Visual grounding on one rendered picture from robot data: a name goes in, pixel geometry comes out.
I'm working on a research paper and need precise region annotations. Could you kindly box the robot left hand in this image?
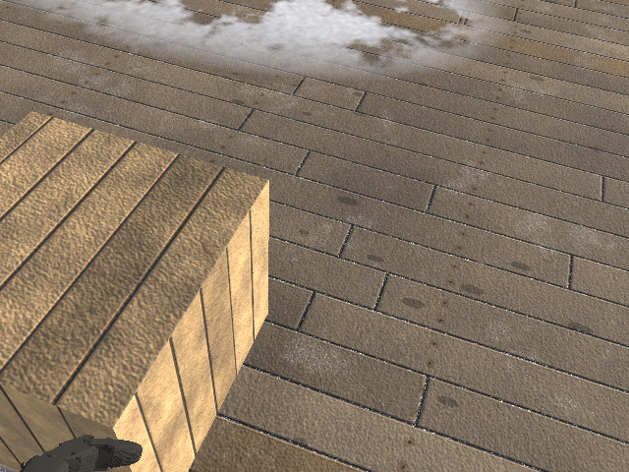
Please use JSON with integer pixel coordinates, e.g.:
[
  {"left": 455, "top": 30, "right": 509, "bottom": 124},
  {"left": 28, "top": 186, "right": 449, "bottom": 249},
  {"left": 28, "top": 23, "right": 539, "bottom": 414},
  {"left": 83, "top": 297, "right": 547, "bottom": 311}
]
[{"left": 20, "top": 435, "right": 143, "bottom": 472}]

